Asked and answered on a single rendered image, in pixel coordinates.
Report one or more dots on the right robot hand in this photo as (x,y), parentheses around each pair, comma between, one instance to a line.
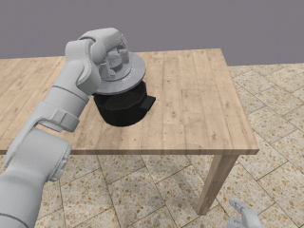
(249,218)

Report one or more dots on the table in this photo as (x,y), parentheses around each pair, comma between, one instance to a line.
(197,112)

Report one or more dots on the pot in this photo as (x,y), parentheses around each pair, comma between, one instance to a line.
(126,108)

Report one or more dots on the knob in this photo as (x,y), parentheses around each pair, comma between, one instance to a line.
(116,62)

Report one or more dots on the left robot hand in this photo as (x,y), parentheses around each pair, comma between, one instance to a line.
(111,39)

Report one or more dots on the left robot forearm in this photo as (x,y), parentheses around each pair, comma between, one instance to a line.
(79,78)

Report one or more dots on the lid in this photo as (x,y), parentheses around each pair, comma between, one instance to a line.
(126,78)

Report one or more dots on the left robot upper arm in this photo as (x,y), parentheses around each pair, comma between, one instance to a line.
(41,157)

